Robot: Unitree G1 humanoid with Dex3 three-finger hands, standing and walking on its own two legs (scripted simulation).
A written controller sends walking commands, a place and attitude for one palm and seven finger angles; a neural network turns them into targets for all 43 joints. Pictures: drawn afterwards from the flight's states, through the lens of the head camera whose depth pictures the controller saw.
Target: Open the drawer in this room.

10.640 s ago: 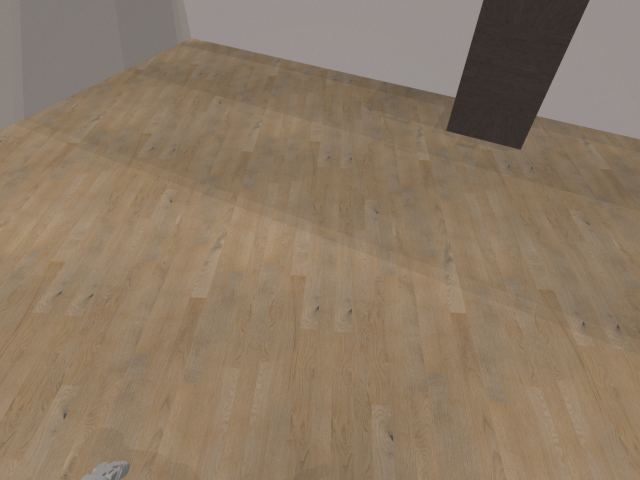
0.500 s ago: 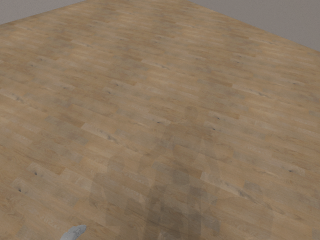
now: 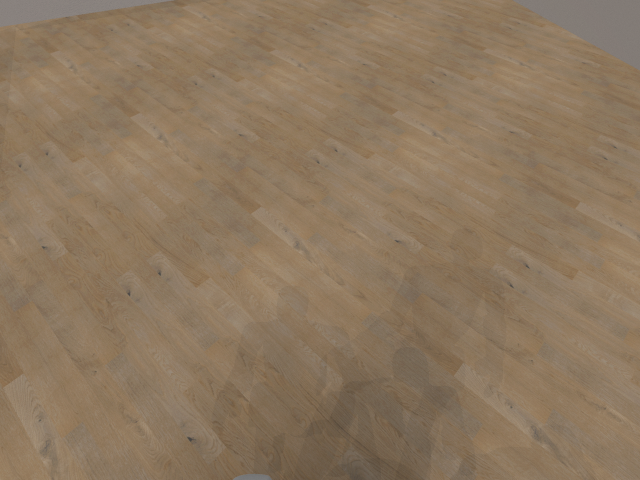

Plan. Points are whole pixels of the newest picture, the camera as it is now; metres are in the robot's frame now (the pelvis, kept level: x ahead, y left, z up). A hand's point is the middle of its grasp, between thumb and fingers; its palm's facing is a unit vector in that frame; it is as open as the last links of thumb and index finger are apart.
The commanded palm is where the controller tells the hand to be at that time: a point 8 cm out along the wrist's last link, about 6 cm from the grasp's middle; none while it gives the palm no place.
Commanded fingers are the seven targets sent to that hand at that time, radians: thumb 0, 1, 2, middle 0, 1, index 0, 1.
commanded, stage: turn or walk to find it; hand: left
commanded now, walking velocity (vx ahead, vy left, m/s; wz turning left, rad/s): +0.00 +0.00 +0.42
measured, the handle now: out of the picture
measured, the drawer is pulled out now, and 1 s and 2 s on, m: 0.00 0.00 0.00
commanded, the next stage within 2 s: none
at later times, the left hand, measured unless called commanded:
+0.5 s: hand out of the picture +0.06 +0.23 -0.15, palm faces +0.18 -0.94 -0.27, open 7.4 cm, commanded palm none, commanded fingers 0.00 0.90 0.90 -0.20 -0.30 -0.20 -0.30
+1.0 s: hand out of the picture -0.10 +0.20 -0.17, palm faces +0.45 -0.86 -0.25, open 7.3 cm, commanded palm none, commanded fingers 0.00 0.90 0.90 -0.20 -0.30 -0.20 -0.30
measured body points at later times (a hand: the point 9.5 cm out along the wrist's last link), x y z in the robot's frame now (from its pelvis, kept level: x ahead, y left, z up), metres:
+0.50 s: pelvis -0.02 +0.01 +0.00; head +0.02 +0.00 +0.45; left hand +0.05 +0.28 -0.13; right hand +0.08 -0.22 -0.15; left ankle -0.01 +0.13 -0.73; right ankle +0.00 -0.12 -0.71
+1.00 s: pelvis -0.04 +0.00 +0.00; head -0.01 +0.01 +0.45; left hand -0.12 +0.24 -0.15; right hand +0.13 -0.21 -0.15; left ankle -0.11 +0.11 -0.71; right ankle +0.00 -0.11 -0.73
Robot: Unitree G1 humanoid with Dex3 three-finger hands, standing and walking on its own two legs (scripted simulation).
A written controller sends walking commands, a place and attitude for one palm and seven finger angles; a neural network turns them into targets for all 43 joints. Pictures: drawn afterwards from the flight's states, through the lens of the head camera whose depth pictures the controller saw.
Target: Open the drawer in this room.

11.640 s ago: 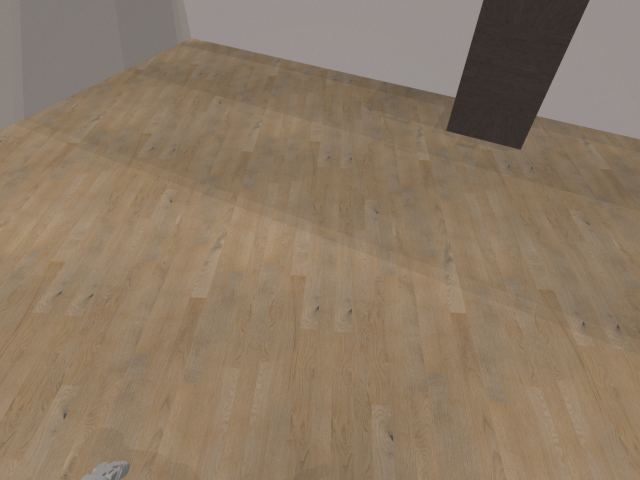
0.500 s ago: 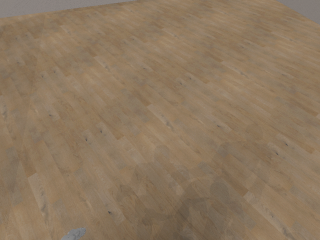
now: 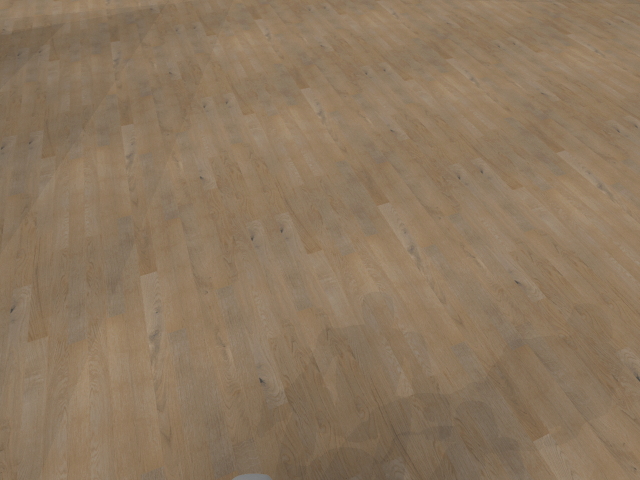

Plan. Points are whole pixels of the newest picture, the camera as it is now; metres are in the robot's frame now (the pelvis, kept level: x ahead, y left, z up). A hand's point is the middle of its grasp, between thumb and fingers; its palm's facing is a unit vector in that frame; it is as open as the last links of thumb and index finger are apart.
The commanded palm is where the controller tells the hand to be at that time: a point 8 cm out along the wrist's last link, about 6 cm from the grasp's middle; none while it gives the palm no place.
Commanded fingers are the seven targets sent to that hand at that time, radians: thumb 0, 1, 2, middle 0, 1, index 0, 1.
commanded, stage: turn or walk to find it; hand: left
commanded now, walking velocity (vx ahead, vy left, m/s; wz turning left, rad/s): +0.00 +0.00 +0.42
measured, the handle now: out of the picture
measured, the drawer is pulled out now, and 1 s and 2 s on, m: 0.00 0.00 0.00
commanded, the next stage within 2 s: none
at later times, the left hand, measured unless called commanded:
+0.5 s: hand out of the picture +0.06 +0.24 -0.15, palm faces +0.18 -0.95 -0.26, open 7.4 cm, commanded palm none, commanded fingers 0.00 0.90 0.90 -0.20 -0.30 -0.20 -0.30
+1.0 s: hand out of the picture -0.09 +0.19 -0.16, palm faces +0.44 -0.86 -0.26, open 7.3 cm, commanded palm none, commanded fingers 0.00 0.90 0.90 -0.20 -0.30 -0.20 -0.30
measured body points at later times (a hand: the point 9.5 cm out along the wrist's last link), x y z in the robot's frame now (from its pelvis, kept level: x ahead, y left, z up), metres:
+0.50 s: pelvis -0.02 +0.02 +0.01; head +0.02 +0.01 +0.45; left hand +0.05 +0.29 -0.13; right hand +0.07 -0.21 -0.15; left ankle -0.01 +0.12 -0.73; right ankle -0.01 -0.12 -0.70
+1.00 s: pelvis -0.03 +0.00 +0.00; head +0.00 +0.01 +0.45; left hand -0.11 +0.24 -0.14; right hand +0.13 -0.22 -0.15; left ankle -0.11 +0.12 -0.70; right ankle -0.01 -0.11 -0.73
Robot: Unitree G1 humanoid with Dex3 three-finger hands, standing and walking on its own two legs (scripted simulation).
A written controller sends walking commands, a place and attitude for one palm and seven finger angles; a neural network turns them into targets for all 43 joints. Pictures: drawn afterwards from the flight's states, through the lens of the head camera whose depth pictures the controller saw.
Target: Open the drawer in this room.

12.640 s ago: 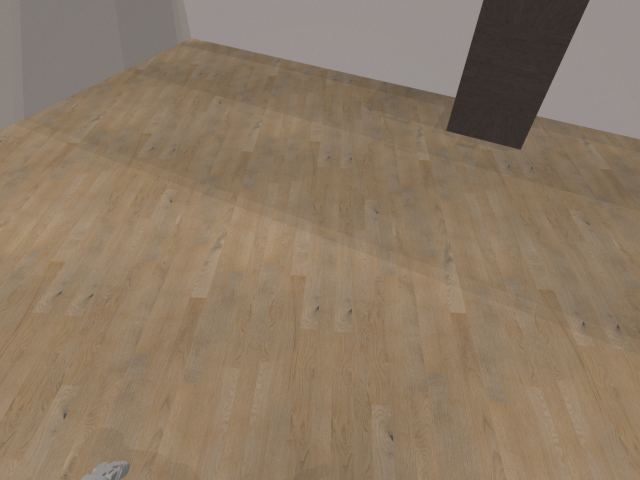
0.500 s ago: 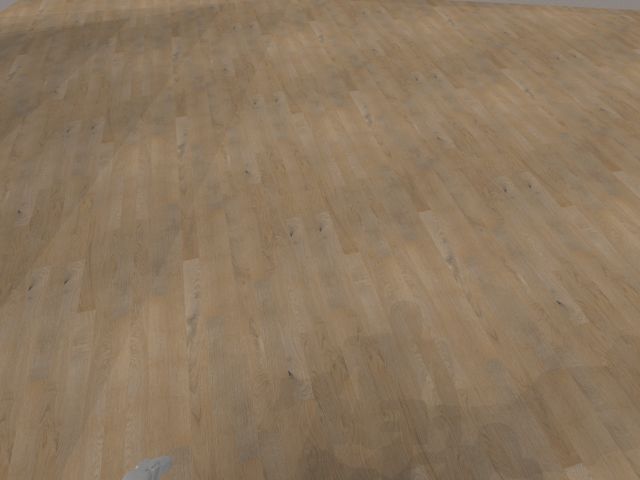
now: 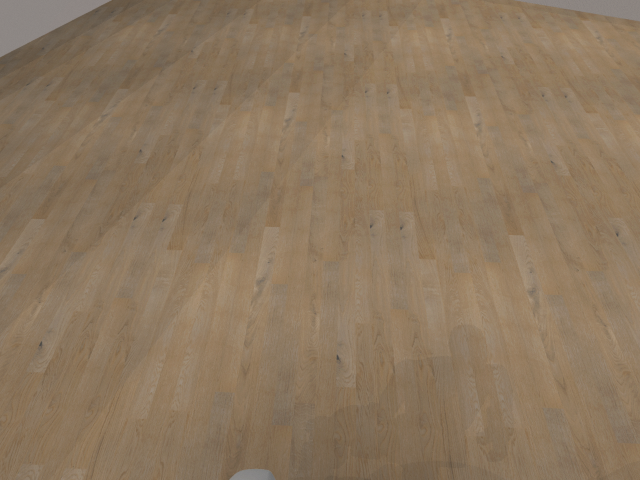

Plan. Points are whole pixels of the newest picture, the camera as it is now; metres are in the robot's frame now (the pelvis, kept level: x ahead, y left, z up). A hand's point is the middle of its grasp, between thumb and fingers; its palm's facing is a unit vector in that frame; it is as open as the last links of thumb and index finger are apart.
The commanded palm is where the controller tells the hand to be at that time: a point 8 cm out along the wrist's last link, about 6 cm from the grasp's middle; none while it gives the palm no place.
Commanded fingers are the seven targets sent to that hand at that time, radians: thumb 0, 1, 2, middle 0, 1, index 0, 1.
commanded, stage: turn or walk to find it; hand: left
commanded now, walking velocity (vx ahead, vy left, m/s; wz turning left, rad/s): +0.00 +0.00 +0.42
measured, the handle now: out of the picture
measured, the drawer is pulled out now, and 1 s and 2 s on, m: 0.00 0.00 0.00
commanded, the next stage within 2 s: none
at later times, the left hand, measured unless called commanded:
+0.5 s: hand out of the picture +0.06 +0.23 -0.15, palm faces +0.20 -0.94 -0.27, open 7.4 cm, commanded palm none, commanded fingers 0.00 0.90 0.90 -0.20 -0.30 -0.20 -0.30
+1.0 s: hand out of the picture -0.09 +0.19 -0.17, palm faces +0.46 -0.85 -0.25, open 7.3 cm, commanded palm none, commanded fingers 0.00 0.90 0.90 -0.20 -0.30 -0.20 -0.30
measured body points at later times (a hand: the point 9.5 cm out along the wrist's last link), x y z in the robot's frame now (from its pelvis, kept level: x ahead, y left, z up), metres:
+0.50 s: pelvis -0.01 +0.01 +0.00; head +0.02 +0.00 +0.45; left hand +0.05 +0.28 -0.13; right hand +0.09 -0.22 -0.15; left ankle -0.01 +0.13 -0.73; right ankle +0.00 -0.12 -0.71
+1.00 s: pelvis -0.03 +0.00 +0.00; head +0.01 +0.01 +0.45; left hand -0.11 +0.23 -0.15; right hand +0.15 -0.21 -0.15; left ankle -0.10 +0.11 -0.71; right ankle +0.01 -0.11 -0.73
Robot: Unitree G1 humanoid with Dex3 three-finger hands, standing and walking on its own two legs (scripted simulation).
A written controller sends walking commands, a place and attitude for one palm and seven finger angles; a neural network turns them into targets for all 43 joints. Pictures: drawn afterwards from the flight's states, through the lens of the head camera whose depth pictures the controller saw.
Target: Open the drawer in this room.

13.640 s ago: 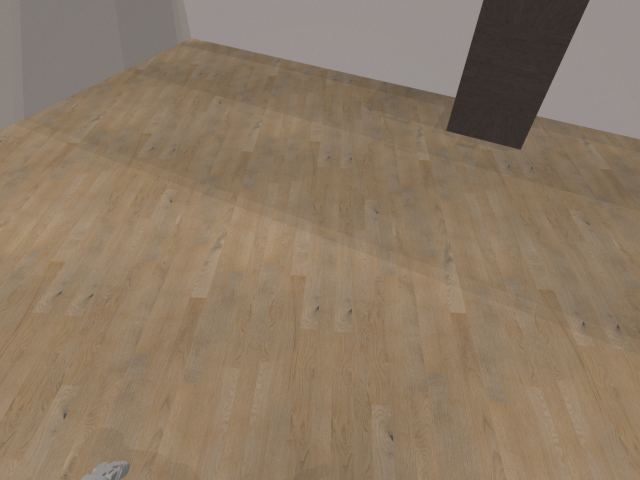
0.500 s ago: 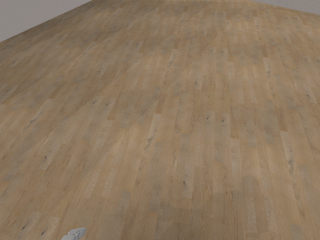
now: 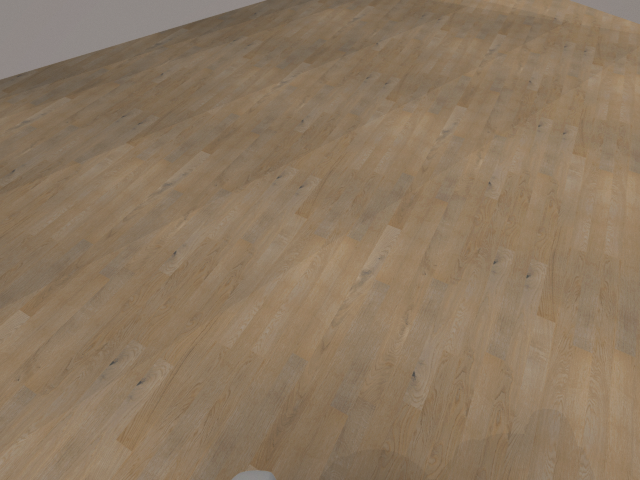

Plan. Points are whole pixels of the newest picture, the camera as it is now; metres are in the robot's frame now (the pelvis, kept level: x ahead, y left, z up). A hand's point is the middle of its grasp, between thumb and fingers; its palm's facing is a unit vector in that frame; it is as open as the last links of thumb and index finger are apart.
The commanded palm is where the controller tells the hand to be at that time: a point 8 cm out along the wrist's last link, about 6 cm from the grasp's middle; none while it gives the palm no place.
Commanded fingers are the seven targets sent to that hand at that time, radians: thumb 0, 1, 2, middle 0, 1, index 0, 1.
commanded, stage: turn or walk to find it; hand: left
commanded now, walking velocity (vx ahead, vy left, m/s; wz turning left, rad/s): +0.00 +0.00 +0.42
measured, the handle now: out of the picture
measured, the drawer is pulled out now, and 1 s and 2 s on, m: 0.00 0.00 0.00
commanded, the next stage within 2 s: none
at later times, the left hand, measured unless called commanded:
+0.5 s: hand out of the picture +0.05 +0.26 -0.15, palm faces +0.19 -0.95 -0.25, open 7.4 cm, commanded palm none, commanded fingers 0.00 0.90 0.90 -0.20 -0.30 -0.20 -0.30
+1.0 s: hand out of the picture -0.08 +0.18 -0.15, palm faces +0.43 -0.86 -0.27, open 7.3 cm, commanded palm none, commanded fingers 0.00 0.90 0.90 -0.20 -0.30 -0.20 -0.30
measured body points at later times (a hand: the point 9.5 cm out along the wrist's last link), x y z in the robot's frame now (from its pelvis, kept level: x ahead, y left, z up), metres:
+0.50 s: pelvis -0.02 +0.04 +0.01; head +0.01 +0.05 +0.46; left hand +0.04 +0.31 -0.13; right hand +0.06 -0.20 -0.14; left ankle -0.01 +0.12 -0.73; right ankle -0.01 -0.12 -0.68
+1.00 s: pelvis -0.04 -0.02 +0.01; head -0.01 -0.03 +0.45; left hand -0.10 +0.22 -0.13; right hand +0.10 -0.24 -0.16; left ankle -0.13 +0.13 -0.66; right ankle -0.01 -0.11 -0.73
